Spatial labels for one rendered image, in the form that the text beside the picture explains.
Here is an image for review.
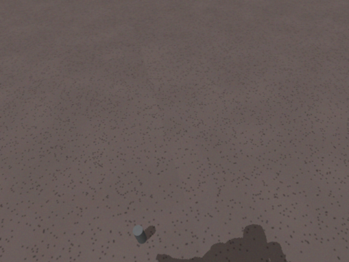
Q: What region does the can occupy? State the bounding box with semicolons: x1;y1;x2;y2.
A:
133;225;147;244

